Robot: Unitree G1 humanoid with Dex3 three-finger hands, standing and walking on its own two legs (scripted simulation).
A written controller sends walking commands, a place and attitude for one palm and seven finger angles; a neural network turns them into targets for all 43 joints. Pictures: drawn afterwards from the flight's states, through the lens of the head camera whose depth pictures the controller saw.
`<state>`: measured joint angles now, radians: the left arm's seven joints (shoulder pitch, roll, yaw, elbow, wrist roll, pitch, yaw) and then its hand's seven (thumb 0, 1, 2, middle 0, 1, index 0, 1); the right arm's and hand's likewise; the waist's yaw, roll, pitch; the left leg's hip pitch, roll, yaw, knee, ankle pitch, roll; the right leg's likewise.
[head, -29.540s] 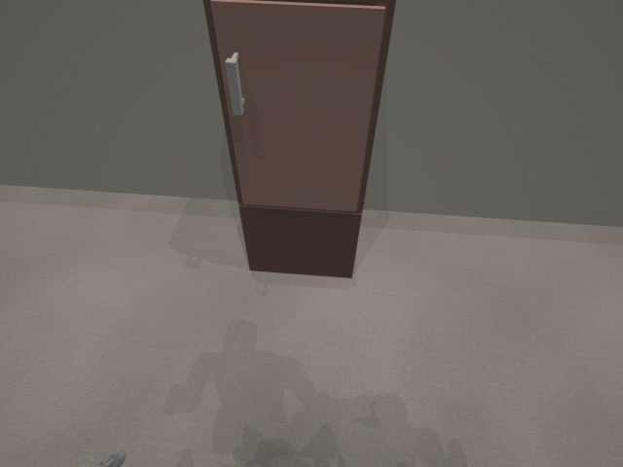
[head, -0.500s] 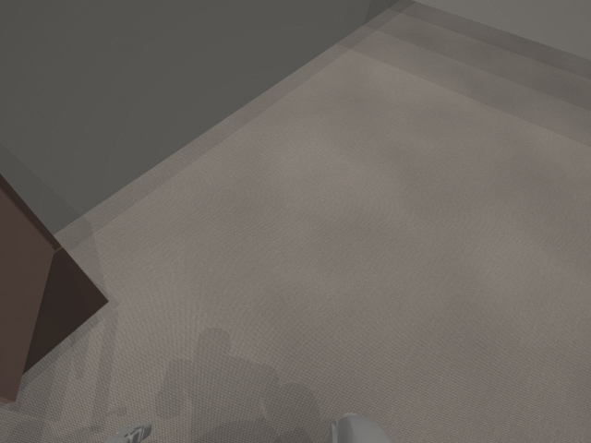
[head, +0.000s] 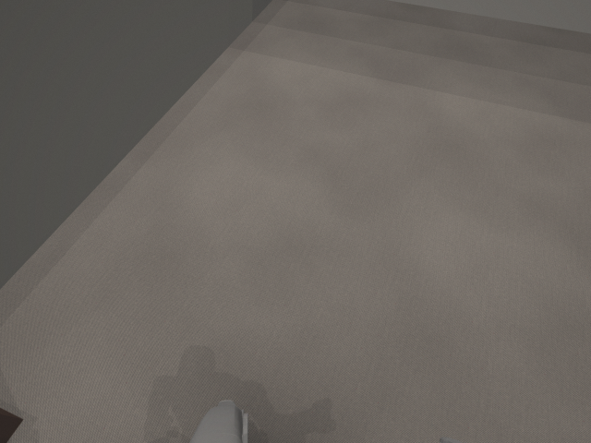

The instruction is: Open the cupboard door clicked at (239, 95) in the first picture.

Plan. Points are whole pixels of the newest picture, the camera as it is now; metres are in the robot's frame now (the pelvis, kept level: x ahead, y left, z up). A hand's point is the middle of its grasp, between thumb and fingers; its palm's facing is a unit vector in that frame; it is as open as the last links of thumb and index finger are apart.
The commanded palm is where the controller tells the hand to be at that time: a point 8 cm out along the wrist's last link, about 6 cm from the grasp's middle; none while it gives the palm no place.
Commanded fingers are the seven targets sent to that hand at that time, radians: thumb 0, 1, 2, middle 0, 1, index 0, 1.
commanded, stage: walk to a spot facing it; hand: left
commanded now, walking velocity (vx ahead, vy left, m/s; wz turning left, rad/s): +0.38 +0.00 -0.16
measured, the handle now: out of the picture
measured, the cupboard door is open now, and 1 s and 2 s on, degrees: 47 47 47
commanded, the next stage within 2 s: turn to face it in 0.84 s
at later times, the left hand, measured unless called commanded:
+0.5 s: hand (210, 302) +0.36 +0.18 -0.17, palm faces -0.17 -0.97 -0.19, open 7.4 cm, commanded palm none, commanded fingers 0.00 0.90 0.90 -0.20 -0.30 -0.20 -0.30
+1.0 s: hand (238, 263) +0.47 +0.15 -0.20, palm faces -0.07 -0.98 -0.16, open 7.3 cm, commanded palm none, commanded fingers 0.00 0.90 0.90 -0.20 -0.30 -0.20 -0.30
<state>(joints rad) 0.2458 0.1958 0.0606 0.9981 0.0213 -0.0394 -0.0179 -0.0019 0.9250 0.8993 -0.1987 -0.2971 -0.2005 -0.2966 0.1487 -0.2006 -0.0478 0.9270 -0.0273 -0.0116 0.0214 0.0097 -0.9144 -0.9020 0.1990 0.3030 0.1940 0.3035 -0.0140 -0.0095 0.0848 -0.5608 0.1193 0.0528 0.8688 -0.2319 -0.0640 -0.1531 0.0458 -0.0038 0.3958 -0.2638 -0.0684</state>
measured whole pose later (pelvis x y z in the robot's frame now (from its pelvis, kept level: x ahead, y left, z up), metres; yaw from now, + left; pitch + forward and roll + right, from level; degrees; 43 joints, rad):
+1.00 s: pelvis +0.49 -0.03 -0.02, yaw -8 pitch -1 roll -1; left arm 0.36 0.18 0.05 1.12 0.01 -0.05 0.00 0.00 0.92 0.90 -0.20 -0.30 -0.20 -0.30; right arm 0.14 -0.17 -0.04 0.99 -0.03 -0.06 0.02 0.01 -0.92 -0.90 0.20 0.30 0.19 0.30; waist 0.01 -0.02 0.05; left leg -0.42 0.07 0.13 0.61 -0.13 0.05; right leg -0.11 -0.03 -0.13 0.72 -0.49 0.00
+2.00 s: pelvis +0.63 -0.09 -0.01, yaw +27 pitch +2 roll -1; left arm 0.13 0.25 0.06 0.88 0.01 0.04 0.01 0.00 0.91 0.90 -0.19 -0.30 -0.20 -0.30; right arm 0.16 -0.23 -0.06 0.92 -0.03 0.05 0.01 0.01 -0.91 -0.90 0.20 0.30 0.20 0.30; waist -0.02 0.02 0.10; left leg -0.32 0.00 -0.07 0.55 -0.25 0.00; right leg -0.37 -0.05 -0.03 0.72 -0.37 0.07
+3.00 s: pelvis +0.67 -0.11 -0.01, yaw +65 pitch +1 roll +1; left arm 0.21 0.20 0.04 0.88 0.03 0.01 0.02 0.00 0.90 0.90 -0.20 -0.30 -0.20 -0.30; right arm 0.12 -0.24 -0.07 0.92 -0.01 0.08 0.04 0.01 -0.91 -0.90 0.20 0.30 0.19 0.30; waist -0.01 -0.05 0.12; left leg -0.38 0.02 0.08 0.77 -0.42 -0.06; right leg -0.23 -0.16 -0.20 0.56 -0.32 0.03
